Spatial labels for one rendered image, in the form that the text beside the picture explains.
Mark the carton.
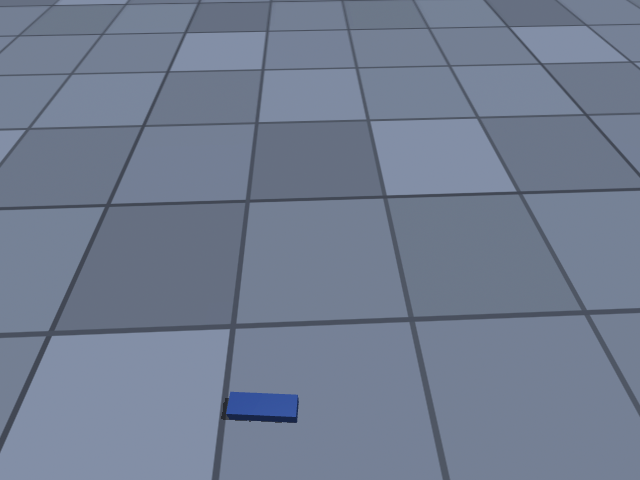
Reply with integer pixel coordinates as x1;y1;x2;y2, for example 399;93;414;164
226;392;299;423

